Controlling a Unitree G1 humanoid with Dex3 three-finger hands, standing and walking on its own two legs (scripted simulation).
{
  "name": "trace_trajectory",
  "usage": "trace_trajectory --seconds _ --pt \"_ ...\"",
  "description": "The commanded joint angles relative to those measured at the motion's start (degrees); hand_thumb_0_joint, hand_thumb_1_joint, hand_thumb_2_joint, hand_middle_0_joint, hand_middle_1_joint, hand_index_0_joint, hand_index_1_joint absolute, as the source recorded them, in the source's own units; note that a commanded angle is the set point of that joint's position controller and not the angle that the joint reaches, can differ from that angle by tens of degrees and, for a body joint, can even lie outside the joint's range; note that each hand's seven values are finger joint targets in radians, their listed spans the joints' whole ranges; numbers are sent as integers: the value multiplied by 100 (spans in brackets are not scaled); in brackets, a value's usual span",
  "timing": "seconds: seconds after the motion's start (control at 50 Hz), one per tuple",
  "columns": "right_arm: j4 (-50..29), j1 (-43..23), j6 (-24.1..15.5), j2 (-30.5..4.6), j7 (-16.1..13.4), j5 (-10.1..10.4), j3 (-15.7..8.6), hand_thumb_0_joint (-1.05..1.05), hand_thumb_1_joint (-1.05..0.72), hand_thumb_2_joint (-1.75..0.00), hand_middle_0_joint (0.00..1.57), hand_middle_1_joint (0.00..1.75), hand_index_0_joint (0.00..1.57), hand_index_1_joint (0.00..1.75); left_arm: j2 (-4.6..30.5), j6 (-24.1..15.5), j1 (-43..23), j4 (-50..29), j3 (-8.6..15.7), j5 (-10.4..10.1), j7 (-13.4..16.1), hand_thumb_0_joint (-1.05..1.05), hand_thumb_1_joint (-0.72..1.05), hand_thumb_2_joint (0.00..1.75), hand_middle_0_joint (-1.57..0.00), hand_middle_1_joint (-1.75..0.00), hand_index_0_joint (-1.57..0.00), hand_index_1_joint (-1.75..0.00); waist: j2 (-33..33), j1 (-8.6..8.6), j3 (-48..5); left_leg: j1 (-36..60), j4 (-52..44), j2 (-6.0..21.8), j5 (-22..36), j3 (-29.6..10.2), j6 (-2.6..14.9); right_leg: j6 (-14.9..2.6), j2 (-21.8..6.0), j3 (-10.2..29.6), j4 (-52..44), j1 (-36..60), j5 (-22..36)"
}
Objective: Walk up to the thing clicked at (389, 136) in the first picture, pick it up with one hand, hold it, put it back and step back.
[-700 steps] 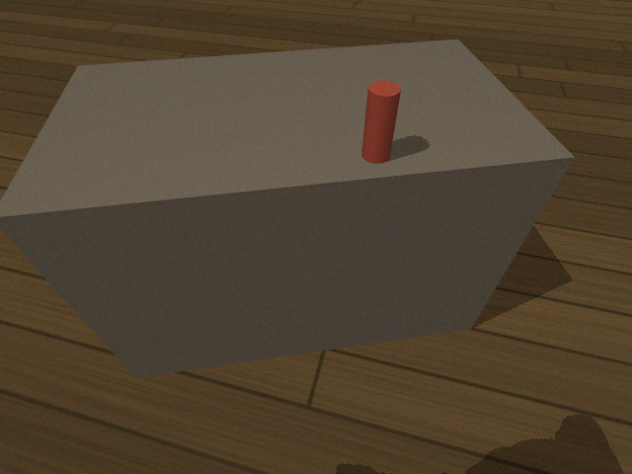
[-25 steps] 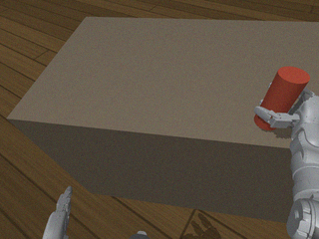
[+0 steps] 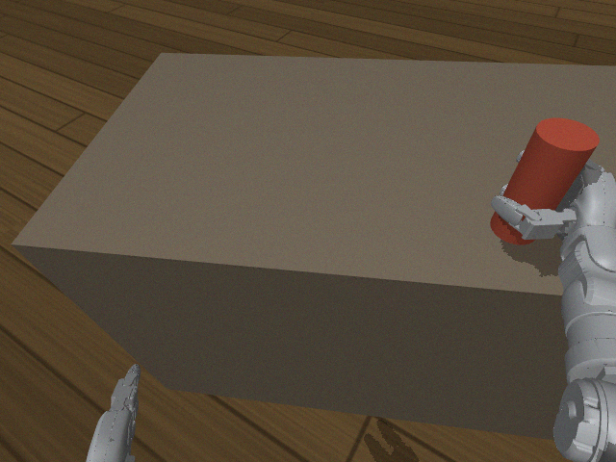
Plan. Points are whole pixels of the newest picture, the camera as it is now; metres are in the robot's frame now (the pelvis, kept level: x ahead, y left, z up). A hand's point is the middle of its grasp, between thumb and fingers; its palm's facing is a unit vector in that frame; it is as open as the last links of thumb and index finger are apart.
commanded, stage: settle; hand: right
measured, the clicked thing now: (536, 186) +0.44 -0.22 +0.14
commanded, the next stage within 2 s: lift in 0.32 s
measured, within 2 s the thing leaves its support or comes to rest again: neither
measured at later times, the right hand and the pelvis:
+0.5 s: hand (536, 184) +0.44 -0.22 +0.14, palm faces +0.17 +0.99 +0.00, open 9.1 cm; pelvis +0.00 +0.00 +0.01, yaw +0 degrees
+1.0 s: hand (570, 153) +0.40 -0.21 +0.22, palm faces +0.16 +0.99 -0.01, open 9.1 cm; pelvis +0.00 +0.00 +0.02, yaw +0 degrees
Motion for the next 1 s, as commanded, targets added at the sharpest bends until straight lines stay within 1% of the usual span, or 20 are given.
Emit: trace_trajectory --seconds 0.0,0.04,0.08,0.1,0.14,0.22,0.28,0.36,0.38,0.42,0.48,0.52,0.58,0.64,0.66,0.72,0.8,0.84,0.92,0.98 --pt "-1666 -2755 -425 -1507 44 103 -156 0 -31 -130 133 142 136 142 666 -296 -183 -1140 255 -35 53 0 -54 5 -5 -5 -5 -5 -365 -47 -2098 1018 -552 -224 1647 249 191 -179 207 -154 -677 1172 1749" --pt "-1191 -2346 -330 -1322 27 121 -157 0 -33 -133 130 143 134 143 661 -245 309 -503 357 -19 22 0 -54 5 -5 -5 -6 -5 -435 -16 -1642 994 -608 -201 1559 233 185 -193 258 -191 -721 949 1591" --pt "-2180 -3068 -402 -1684 -17 141 -248 0 -34 -132 131 143 134 143 842 -326 -394 -1231 455 -48 53 0 -54 4 -5 -5 -6 -5 -534 -19 -2356 1185 -619 -186 1729 191 181 -196 241 -207 -715 1312 1744" --pt "-2197 -3066 -384 -1865 -52 126 -395 0 -34 -133 131 144 135 144 910 -294 -121 -997 526 -26 67 0 -54 4 -5 -5 -5 -5 -588 -59 -2455 1240 -623 -192 1816 205 185 -194 248 -204 -694 1385 1839" --pt "-1994 -2855 -299 -1473 -79 133 -163 0 -35 -135 131 145 135 145 682 -265 1 -798 323 -36 43 0 -54 5 -5 -5 -5 -5 -474 -100 -2017 1164 -651 -214 1685 251 193 -183 240 -174 -775 1245 1750" --pt "-2240 -3110 -323 -1728 -178 123 -290 0 -34 -133 131 144 134 144 975 -333 -500 -1185 543 -53 149 0 -55 5 -5 -5 -5 -5 -226 -78 -2425 1417 -679 -203 1891 236 176 -206 227 -168 -795 1428 1913" --pt "-1583 -2621 -223 -1140 -110 123 44 0 -33 -136 130 146 134 146 495 -288 16 -560 157 -48 107 0 -54 5 -5 -5 -5 -5 -374 -63 -1828 1216 -773 -214 1701 255 198 -176 216 -162 -881 1357 1818" --pt "-2037 -2990 -190 -1733 -118 109 -252 0 -39 -138 133 148 137 148 698 -314 -313 -577 313 -47 114 0 -54 5 -5 -5 -5 -5 -432 -142 -1963 1274 -864 -181 1585 207 171 -195 236 -208 -956 1357 1576" --pt "-1932 -2942 -172 -1576 -108 117 -145 0 -37 -139 132 148 136 148 824 -329 -301 -542 471 -41 126 0 -54 5 -5 -5 -5 -5 -503 -53 -1924 1191 -866 -192 1608 219 192 -174 214 -197 -992 1451 1603" --pt "-2033 -2960 -146 -1419 -104 163 -95 0 -29 -137 131 147 135 147 738 -359 -240 -579 384 -54 105 0 -54 4 -5 -6 -6 -5 -405 -36 -1974 1255 -895 -204 1714 248 185 -171 206 -174 -996 1569 1750" --pt "-2229 -2943 -97 -1542 -139 194 -219 0 -28 -133 128 143 132 143 752 -361 -298 -583 399 -58 103 0 -54 4 -5 -6 -6 -6 -384 -138 -2179 1434 -884 -223 1975 281 184 -160 201 -177 -971 1665 2094" --pt "-2162 -2805 -32 -1237 -153 194 0 0 -26 -131 127 141 131 141 612 -365 -342 -495 278 -58 97 0 -54 4 -5 -6 -6 -5 -324 -178 -2025 1481 -916 -213 1919 282 183 -163 214 -200 -1020 1649 2011" --pt "-2466 -2829 -7 -1299 -216 215 -13 0 -29 -130 128 141 131 141 759 -399 -632 -673 395 -63 140 0 -54 4 -5 -6 -6 -5 -348 -215 -2101 1619 -983 -213 1823 291 192 -156 209 -195 -1118 1684 1917" --pt "-2793 -2637 122 -1314 -277 193 -31 0 -29 -132 130 143 133 143 551 -372 -372 -502 220 -68 139 0 -54 4 -5 -6 -6 -5 -501 -340 -2078 1695 -1021 -216 1827 308 211 -137 212 -206 -1192 1787 2002" --pt "-2780 -2532 192 -1117 -286 208 121 0 -29 -132 129 143 133 143 446 -362 -405 -298 183 -67 128 0 -54 4 -5 -6 -6 -5 -603 -335 -1928 1709 -1037 -197 1801 298 219 -132 234 -228 -1204 1738 1947" --pt "-3225 -2485 382 -1299 -404 223 -28 0 -29 -132 129 143 133 143 814 -342 -461 -407 498 -54 178 0 -54 5 -5 -6 -5 -5 -471 -327 -1996 1792 -1103 -210 1861 321 210 -136 219 -216 -1275 1855 1981" --pt "-3866 -2407 665 -947 -460 266 200 0 -28 -132 130 144 134 144 488 -371 -524 -509 200 -75 173 0 -54 5 -5 -6 -5 -5 -372 -409 -1885 1916 -1158 -224 1885 379 196 -131 202 -212 -1356 1984 2044" --pt "-4061 -2299 838 -981 -473 323 131 0 -28 -131 130 143 134 143 743 -378 -423 -480 483 -66 226 0 -54 5 -4 -6 -5 -5 -247 -334 -1856 1934 -1190 -227 1964 396 181 -140 187 -203 -1351 2136 2128" --pt "-4243 -1960 1350 -722 -452 354 267 0 -28 -131 131 144 135 144 401 -343 -320 -39 224 -87 134 0 -54 4 -4 -5 -5 -5 -391 -425 -1292 1842 -1286 -202 1877 403 175 -139 217 -235 -1469 1971 2065" --pt "-4416 -1762 1763 -716 -406 344 233 0 -27 -131 130 144 134 144 552 -308 -433 123 355 -90 39 0 -54 4 -4 -5 -4 -5 -320 -445 -1197 1824 -1336 -219 1832 442 163 -148 194 -204 -1550 1958 2097"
